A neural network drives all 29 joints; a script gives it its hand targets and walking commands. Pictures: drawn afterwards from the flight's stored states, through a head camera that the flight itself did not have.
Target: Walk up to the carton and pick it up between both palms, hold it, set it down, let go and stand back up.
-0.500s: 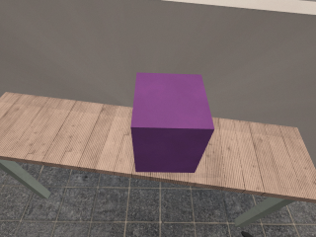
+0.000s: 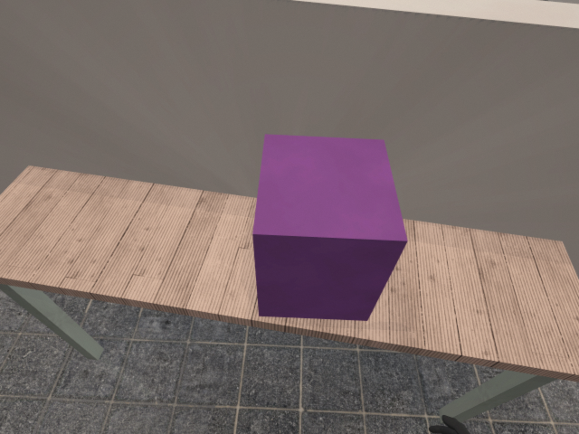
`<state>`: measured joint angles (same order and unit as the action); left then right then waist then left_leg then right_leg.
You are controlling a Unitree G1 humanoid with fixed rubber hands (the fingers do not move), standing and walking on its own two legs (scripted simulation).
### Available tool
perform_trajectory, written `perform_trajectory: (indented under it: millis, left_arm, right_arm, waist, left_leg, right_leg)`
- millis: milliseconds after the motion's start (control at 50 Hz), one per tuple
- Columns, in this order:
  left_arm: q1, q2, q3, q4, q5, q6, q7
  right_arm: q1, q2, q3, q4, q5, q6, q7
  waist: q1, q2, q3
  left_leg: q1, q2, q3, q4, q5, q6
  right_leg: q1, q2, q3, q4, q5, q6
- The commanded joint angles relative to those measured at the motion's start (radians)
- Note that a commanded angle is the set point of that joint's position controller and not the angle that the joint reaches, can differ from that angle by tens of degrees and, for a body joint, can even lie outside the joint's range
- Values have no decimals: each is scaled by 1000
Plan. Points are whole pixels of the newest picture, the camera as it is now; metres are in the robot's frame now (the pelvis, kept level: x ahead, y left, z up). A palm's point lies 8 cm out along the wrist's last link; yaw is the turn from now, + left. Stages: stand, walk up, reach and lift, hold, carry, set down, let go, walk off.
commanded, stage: walk up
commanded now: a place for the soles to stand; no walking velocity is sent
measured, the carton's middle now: (318, 232) +0.43 -0.06 -0.01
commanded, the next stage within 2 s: reach and lift in 0.28 s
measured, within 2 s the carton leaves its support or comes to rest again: neither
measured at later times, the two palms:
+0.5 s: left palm (116, 425) +0.15 +0.24 -0.09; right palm out of the picture +0.12 -0.27 -0.10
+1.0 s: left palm (135, 428) +0.14 +0.21 -0.07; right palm out of the picture +0.12 -0.26 -0.07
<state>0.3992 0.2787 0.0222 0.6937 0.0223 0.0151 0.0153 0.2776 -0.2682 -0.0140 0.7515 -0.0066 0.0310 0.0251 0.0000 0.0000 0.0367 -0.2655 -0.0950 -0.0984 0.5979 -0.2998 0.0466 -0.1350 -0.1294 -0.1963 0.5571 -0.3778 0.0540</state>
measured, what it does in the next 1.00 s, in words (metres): shifts its weight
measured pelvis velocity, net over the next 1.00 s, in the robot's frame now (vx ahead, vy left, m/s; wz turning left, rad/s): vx -0.03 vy -0.05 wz -0.12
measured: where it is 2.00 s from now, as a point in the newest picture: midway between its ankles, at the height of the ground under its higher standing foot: outside the picture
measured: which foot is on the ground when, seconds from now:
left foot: down 0.00-1.00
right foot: down 0.00-1.00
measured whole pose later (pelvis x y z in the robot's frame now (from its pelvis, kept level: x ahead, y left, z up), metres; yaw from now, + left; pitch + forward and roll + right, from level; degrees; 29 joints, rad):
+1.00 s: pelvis -0.03 -0.05 +0.01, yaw -7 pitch -2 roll +0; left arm 0.16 0.25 0.12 0.61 -0.04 0.05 -0.01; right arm 0.10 -0.13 0.02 0.83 0.00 -0.28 -0.01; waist 0.05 -0.04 0.08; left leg -0.18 0.03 -0.01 0.42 -0.19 -0.04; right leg -0.14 0.01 -0.06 0.44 -0.27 -0.03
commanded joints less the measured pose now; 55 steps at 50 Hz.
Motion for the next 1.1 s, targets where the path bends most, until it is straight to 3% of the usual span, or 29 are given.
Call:
perform_trajectory:
  millis: [0, 260, 280, 300, 360, 400, 420, 440, 480, 560, 620, 720, 880, 1080]
  left_arm:
    - [53, 153, 50, -75, 1, -21, 8]
    - [76, 158, 47, -57, 2, -21, 8]
    - [-591, 264, 48, -271, -63, 131, 17]
    - [-440, 177, 17, -256, -67, 214, 28]
    - [-344, 158, 44, -370, -29, 346, 43]
    - [-260, 136, 60, -371, -7, 371, 37]
    - [-227, 146, 103, -360, 2, 362, 23]
    - [-206, 131, 88, -319, 6, 368, 21]
    - [-216, 137, 113, -249, 23, 364, 12]
    - [-316, 138, 156, -198, 33, 344, -1]
    - [-375, 148, 184, -200, 26, 303, -3]
    - [-436, 150, 196, -223, -5, 193, 0]
    - [-348, 130, 157, -211, -53, 27, -22]
    - [-303, 81, 99, -242, -74, -79, 0]
  right_arm:
    - [4, -144, -45, -83, 1, -21, -7]
    - [5, -142, -45, -71, 1, -20, -11]
    - [-565, -51, -119, 53, -124, -149, -5]
    - [-443, -120, -155, 153, -113, -172, 17]
    - [-315, -164, -115, 191, -48, -209, 60]
    - [-264, -161, -94, 228, -7, -245, 63]
    - [-264, -152, -71, 234, 23, -253, 59]
    - [-285, -131, -52, 177, 25, -239, 48]
    - [-298, -113, -18, 152, 24, -212, 25]
    - [-357, -47, 0, 21, 6, -176, 4]
    - [-358, -6, 5, -70, -6, -161, -4]
    - [-326, 39, 1, -123, -22, -193, -17]
    - [-263, 26, 6, -39, 8, -330, -50]
    - [-248, 25, -3, -35, 45, -398, -20]
  waist:
    - [-1, 10, -3]
    - [1, 12, 9]
    - [-5, 48, -38]
    - [-24, 0, -71]
    - [-11, 90, -214]
    - [-5, 81, -197]
    - [-13, -1, -218]
    - [6, -6, -128]
    - [23, 23, -106]
    - [72, 23, -30]
    - [89, 16, -27]
    - [65, 3, -79]
    - [42, -22, -132]
    - [48, 11, -103]
  left_leg:
    - [-38, 95, -137, -95, 316, 22]
    - [-47, 89, -144, -99, 282, 18]
    - [-137, 157, 60, -33, 167, -120]
    - [-217, 132, 38, 11, 120, -110]
    - [28, 142, 7, 31, 402, -135]
    - [186, 136, 18, 13, 523, -132]
    - [263, 105, 46, -7, 447, -94]
    - [229, 87, 83, -72, 349, -89]
    - [188, 60, 118, -88, 379, -100]
    - [126, 47, 163, -146, 263, -91]
    - [87, 50, 184, -169, 213, -76]
    - [80, 58, 191, -162, 197, -60]
    - [185, 57, 173, -175, 337, -67]
    - [227, 74, 154, -209, 363, -74]
  right_leg:
    - [9, -43, 91, -99, 88, -105]
    - [5, -46, 94, -104, 68, -109]
    - [-333, 121, 65, 98, -24, -78]
    - [-177, 101, 88, 139, -8, -73]
    - [-224, 128, 47, 130, 119, -81]
    - [-215, 158, 38, 11, 186, -79]
    - [-196, 159, 70, -103, 134, -84]
    - [-162, 165, 67, -149, 140, -75]
    - [-52, 165, 88, -147, 219, -68]
    - [-44, 152, 115, -210, 86, -59]
    - [-32, 133, 148, -218, 72, -49]
    - [-56, 109, 191, -203, 110, -32]
    - [-10, 116, 182, -216, 293, -21]
    - [-43, 137, 171, -270, 176, -63]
